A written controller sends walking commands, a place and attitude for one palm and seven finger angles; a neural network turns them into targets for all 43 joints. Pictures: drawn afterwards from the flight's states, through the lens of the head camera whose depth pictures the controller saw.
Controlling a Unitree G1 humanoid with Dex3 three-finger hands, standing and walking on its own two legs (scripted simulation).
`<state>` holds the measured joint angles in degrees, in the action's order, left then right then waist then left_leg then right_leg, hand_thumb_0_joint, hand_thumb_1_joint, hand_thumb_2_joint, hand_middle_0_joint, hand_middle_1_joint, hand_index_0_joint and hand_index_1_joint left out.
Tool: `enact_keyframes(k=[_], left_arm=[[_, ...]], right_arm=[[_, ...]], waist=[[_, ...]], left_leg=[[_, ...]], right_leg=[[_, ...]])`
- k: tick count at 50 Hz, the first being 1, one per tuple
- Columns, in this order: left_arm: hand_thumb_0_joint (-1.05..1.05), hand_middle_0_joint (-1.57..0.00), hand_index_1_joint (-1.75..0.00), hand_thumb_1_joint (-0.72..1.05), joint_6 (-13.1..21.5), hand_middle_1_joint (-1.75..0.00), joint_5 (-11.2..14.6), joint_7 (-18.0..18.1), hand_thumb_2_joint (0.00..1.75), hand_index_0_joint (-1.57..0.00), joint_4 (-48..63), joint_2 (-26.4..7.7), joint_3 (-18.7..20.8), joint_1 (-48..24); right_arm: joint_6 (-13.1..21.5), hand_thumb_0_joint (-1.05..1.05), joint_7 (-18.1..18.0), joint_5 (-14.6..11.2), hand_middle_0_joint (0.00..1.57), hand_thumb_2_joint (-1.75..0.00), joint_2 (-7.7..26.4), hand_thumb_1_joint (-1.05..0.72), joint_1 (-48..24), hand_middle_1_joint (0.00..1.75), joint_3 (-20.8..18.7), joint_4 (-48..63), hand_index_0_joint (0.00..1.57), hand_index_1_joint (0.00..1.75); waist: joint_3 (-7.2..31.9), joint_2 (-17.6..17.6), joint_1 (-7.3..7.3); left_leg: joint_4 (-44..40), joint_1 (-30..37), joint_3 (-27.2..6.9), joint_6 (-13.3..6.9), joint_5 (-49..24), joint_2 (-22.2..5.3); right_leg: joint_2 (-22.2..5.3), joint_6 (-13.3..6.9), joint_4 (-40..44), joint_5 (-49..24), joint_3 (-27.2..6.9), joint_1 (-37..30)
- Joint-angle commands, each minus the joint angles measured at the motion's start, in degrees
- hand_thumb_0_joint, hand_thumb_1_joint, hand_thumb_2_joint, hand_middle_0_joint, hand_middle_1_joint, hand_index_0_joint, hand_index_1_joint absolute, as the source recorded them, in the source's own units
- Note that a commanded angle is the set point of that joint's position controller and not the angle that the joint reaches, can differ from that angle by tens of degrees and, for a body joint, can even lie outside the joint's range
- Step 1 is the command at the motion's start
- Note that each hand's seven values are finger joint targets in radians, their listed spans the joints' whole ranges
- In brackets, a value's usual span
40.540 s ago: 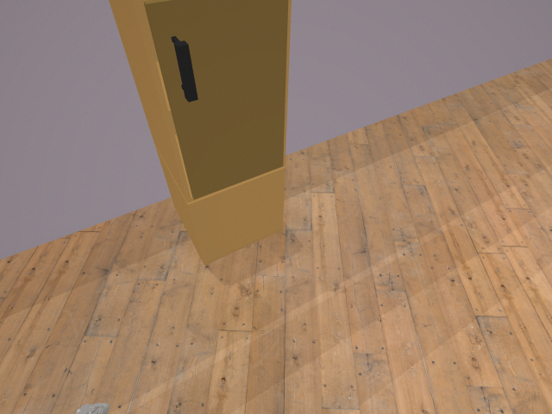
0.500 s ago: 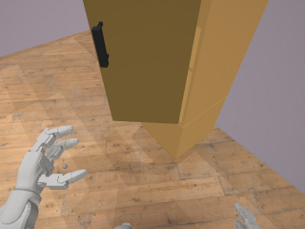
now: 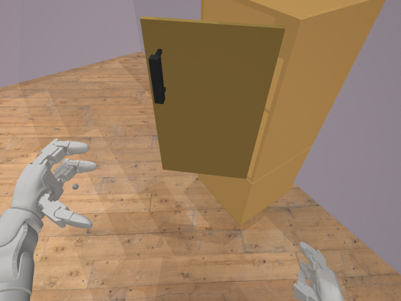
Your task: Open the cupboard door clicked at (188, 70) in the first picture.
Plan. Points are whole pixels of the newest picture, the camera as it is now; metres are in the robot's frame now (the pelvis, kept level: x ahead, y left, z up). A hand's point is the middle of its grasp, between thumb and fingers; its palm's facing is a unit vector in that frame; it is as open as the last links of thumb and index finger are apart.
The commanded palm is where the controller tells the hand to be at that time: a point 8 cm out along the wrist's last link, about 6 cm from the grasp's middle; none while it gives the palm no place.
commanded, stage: raise the hand with hooked fingers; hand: left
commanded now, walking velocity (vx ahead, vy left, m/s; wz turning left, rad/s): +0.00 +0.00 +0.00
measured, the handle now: (159, 76) +0.64 +0.18 +0.13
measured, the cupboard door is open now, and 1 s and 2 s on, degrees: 48 48 48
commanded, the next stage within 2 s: move the hooked fingers beside the handle in 0.70 s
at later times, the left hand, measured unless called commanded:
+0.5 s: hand (78, 166) +0.30 +0.25 +0.14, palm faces -0.01 -1.00 -0.02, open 14.0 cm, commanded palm +0.27 +0.30 +0.15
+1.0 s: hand (81, 156) +0.32 +0.26 +0.14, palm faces +0.03 -1.00 +0.00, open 14.0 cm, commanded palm +0.31 +0.30 +0.14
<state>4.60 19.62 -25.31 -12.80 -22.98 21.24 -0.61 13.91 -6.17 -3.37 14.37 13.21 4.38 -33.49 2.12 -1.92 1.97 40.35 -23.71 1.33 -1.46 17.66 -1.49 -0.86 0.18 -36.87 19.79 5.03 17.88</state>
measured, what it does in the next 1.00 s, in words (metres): stands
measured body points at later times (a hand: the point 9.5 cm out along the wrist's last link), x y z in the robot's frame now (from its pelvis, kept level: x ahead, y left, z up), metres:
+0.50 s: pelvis +0.00 -0.01 +0.01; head +0.00 -0.02 +0.46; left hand +0.29 +0.31 +0.14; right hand +0.16 -0.26 -0.07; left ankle +0.04 +0.10 -0.72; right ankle +0.00 -0.12 -0.72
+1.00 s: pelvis -0.01 -0.02 +0.01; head +0.00 -0.03 +0.46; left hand +0.31 +0.31 +0.14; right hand +0.16 -0.27 -0.07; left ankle +0.04 +0.10 -0.72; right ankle +0.00 -0.12 -0.72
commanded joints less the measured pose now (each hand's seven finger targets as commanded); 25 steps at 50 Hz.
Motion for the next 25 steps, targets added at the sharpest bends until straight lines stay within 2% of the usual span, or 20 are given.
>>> enact_keyframes(k=[1, 5, 7, 8, 10, 13, 15, 16, 17, 18, 20, 22, 23, 25], left_arm=[[0.0, -0.3, -1.2, -0.5, 2.2, -1.2, 1.5, -1.4, 0.3, -0.3, 9.9, -15.1, 6.5, -17.4], [0.0, -0.3, -1.2, -0.5, 1.5, -1.2, 1.6, -2.4, 0.3, -0.3, 10.0, -17.8, 8.0, -21.1], [0.0, -0.3, -1.2, -0.5, 1.1, -1.2, 1.6, -2.7, 0.3, -0.3, 8.9, -18.4, 8.4, -22.0], [0.0, -0.3, -1.2, -0.5, 0.9, -1.2, 1.9, -3.0, 0.3, -0.3, 8.2, -19.5, 9.2, -22.5], [0.0, -0.3, -1.2, -0.5, 0.3, -1.2, 1.7, -3.4, 0.3, -0.3, 6.6, -20.3, 9.4, -24.0], [0.0, -0.3, -1.2, -0.5, -1.2, -1.2, 2.6, -4.8, 0.3, -0.3, 0.7, -17.0, 7.7, -19.8], [0.0, -0.3, -1.2, -0.5, -1.5, -1.2, 2.4, -5.3, 0.3, -0.3, 1.8, -17.6, 7.7, -20.5], [0.0, -0.3, -1.2, -0.5, -1.3, -1.2, 2.2, -5.2, 0.3, -0.3, 3.0, -17.9, 7.7, -21.0], [0.0, -0.3, -1.2, -0.5, -1.2, -1.2, 2.1, -4.9, 0.3, -0.3, 3.4, -18.6, 8.4, -21.0], [0.0, -0.3, -1.2, -0.5, -0.8, -1.2, 2.6, -4.8, 0.3, -0.3, 4.2, -19.1, 9.0, -21.1], [0.0, -0.3, -1.2, -0.5, 0.2, -1.2, 2.2, -3.8, 0.3, -0.3, 6.2, -20.0, 9.9, -22.2], [0.0, -0.3, -1.2, -0.5, 1.3, -1.2, 1.9, -2.7, 0.3, -0.3, 7.9, -20.2, 10.4, -23.1], [0.0, -0.3, -1.2, -0.5, 1.7, -1.2, 2.2, -2.3, 0.3, -0.3, 8.6, -21.3, 11.3, -23.0], [0.0, -0.3, -1.2, -0.5, 1.8, -1.2, 1.7, -2.0, 0.3, -0.3, 7.9, -20.2, 10.8, -22.4]], right_arm=[[2.4, 0.0, -0.9, -0.2, 0.2, -0.9, 8.6, -0.9, -3.4, 0.3, -3.5, 8.0, 0.2, 0.3], [2.2, 0.0, -0.9, -0.4, 0.2, -0.9, 8.8, -0.9, -3.9, 0.3, -3.4, 8.2, 0.2, 0.3], [2.2, 0.0, -0.9, -0.5, 0.2, -0.9, 8.8, -0.9, -3.7, 0.3, -3.4, 8.0, 0.2, 0.3], [2.1, 0.0, -0.9, -0.4, 0.2, -0.9, 8.9, -0.9, -3.6, 0.3, -3.2, 8.0, 0.2, 0.3], [2.0, 0.0, -0.9, -0.6, 0.2, -0.9, 9.0, -0.9, -3.6, 0.3, -3.2, 7.8, 0.2, 0.3], [1.7, 0.0, -0.5, -0.8, 0.2, -0.9, 9.2, -0.9, -3.0, 0.3, -3.4, 7.8, 0.2, 0.3], [1.5, 0.0, -0.1, -0.9, 0.2, -0.9, 9.5, -0.9, -3.2, 0.3, -3.7, 8.3, 0.2, 0.3], [1.5, 0.0, -0.1, -0.9, 0.2, -0.9, 9.5, -0.9, -3.3, 0.3, -3.9, 8.5, 0.2, 0.3], [1.5, 0.0, 0.0, -0.8, 0.2, -0.9, 9.5, -0.9, -3.2, 0.3, -3.9, 8.8, 0.2, 0.3], [1.5, 0.0, 0.1, -0.6, 0.2, -0.9, 9.3, -0.9, -3.3, 0.3, -3.7, 8.8, 0.2, 0.3], [1.5, 0.0, 0.0, -0.6, 0.2, -0.9, 9.2, -0.9, -3.3, 0.3, -3.9, 8.9, 0.2, 0.3], [1.8, 0.0, -0.1, -0.6, 0.2, -0.9, 9.0, -0.9, -3.3, 0.3, -3.9, 8.9, 0.2, 0.3], [1.8, 0.0, -0.2, -0.4, 0.2, -0.9, 9.0, -0.9, -3.3, 0.3, -3.8, 8.8, 0.2, 0.3], [1.9, 0.0, -0.4, -0.5, 0.2, -0.9, 8.8, -0.9, -3.2, 0.3, -3.8, 8.5, 0.2, 0.3]], waist=[[9.2, -2.5, -1.14], [10.8, -4.6, -0.66], [10.6, -4.2, -0.76], [10.5, -3.6, -0.32], [10.0, -4.1, -0.54], [7.3, -0.4, -0.19], [8.8, -1.2, -0.19], [10.0, -0.7, -0.22], [10.3, -1.9, -0.08], [9.7, -0.7, 0.09], [11.0, -3.4, 0.05], [10.7, -4.0, -0.03], [10.6, -2.5, 0.17], [10.4, -3.8, -0.11]], left_leg=[[-8.8, 11.0, -3.8, 0.1, -7.9, 0.9], [-9.4, 12.9, -3.8, 0.2, -9.8, 1.1], [-10.0, 13.3, -3.9, 0.2, -10.2, 1.1], [-10.0, 13.2, -3.8, 0.1, -10.8, 1.2], [-10.6, 13.4, -3.7, 0.1, -10.3, 1.2], [-10.6, 11.4, -3.2, 0.0, -9.9, 1.4], [-10.1, 11.6, -2.8, -0.1, -10.7, 1.5], [-9.9, 12.1, -2.6, -0.2, -11.2, 1.4], [-9.8, 12.1, -2.5, -0.2, -10.7, 1.5], [-9.6, 11.6, -2.5, -0.2, -11.1, 1.5], [-9.8, 12.6, -2.3, -0.2, -10.4, 1.5], [-10.5, 13.1, -2.5, -0.1, -9.8, 1.4], [-10.2, 12.9, -2.3, -0.3, -10.3, 1.4], [-10.7, 13.3, -2.2, -0.3, -10.0, 1.3]], right_leg=[[2.8, -1.6, 7.0, -9.4, -1.2, 2.1], [2.7, -1.8, 7.8, -11.1, -1.4, 0.3], [2.7, -1.7, 8.2, -11.5, -1.3, 0.1], [2.8, -1.9, 8.7, -12.2, -1.5, -1.0], [2.7, -1.8, 9.2, -12.0, -1.5, -0.6], [2.5, -1.7, 9.6, -12.4, -1.8, -0.6], [2.2, -1.5, 9.2, -13.5, -2.1, -0.3], [2.2, -1.4, 8.9, -13.8, -2.1, -0.5], [2.2, -1.4, 9.0, -13.1, -2.3, -0.3], [2.2, -1.5, 9.1, -13.4, -2.8, -1.2], [2.2, -1.4, 9.2, -12.4, -2.8, -0.7], [2.4, -1.5, 9.3, -11.4, -2.3, -0.7], [2.4, -1.5, 9.6, -11.9, -2.9, -1.6], [2.3, -1.3, 9.6, -12.0, -2.6, -1.2]])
